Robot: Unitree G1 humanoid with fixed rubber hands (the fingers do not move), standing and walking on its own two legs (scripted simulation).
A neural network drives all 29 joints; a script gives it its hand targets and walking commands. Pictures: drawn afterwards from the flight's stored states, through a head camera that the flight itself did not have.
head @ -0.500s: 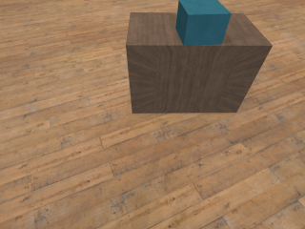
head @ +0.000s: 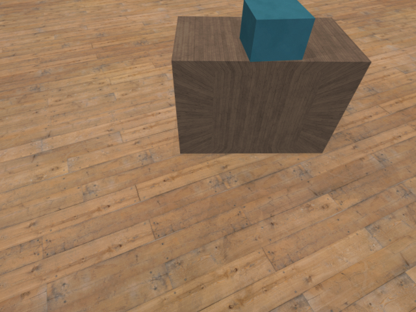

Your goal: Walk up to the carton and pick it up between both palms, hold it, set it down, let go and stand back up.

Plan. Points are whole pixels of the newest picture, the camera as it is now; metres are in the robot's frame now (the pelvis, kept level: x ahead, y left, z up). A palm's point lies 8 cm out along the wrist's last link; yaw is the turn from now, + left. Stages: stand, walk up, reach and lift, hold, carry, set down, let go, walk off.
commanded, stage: stand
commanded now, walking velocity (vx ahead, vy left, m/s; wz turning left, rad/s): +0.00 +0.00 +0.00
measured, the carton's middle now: (273, 29) +1.32 -0.27 -0.03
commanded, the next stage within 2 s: walk up in 0.42 s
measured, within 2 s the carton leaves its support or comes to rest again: neither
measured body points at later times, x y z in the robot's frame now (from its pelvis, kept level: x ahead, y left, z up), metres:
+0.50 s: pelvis +0.00 +0.00 +0.00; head +0.01 -0.01 +0.45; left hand -0.03 +0.18 -0.16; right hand -0.03 -0.19 -0.17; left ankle -0.02 +0.14 -0.74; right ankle -0.02 -0.10 -0.74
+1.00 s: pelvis +0.09 +0.03 -0.02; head +0.06 +0.04 +0.43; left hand +0.01 +0.27 -0.18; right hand +0.08 -0.20 -0.16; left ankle +0.05 +0.11 -0.74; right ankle +0.03 -0.08 -0.68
